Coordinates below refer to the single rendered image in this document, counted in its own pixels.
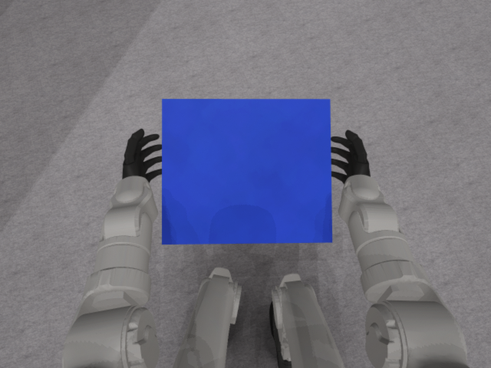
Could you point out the right robot shin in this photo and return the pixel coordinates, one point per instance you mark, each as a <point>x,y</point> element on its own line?
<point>282,336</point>

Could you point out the robot right hand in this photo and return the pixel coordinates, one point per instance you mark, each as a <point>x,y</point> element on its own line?
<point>357,157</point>

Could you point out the right robot foot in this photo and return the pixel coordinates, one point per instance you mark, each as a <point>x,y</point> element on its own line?
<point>281,363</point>

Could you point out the left robot forearm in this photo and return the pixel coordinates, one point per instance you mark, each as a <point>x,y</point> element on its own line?
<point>120,277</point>

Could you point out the left robot upper arm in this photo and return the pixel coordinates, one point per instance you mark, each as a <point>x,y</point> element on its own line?
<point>124,337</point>

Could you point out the robot left hand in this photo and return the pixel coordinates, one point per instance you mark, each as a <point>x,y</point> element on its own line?
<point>134,156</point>

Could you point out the right robot upper arm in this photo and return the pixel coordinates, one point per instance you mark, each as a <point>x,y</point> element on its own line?
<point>413,334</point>

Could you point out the right robot forearm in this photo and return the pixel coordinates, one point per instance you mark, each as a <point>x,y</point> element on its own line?
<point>389,271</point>

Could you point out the carton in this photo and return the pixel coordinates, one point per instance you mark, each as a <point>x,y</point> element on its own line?
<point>246,171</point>

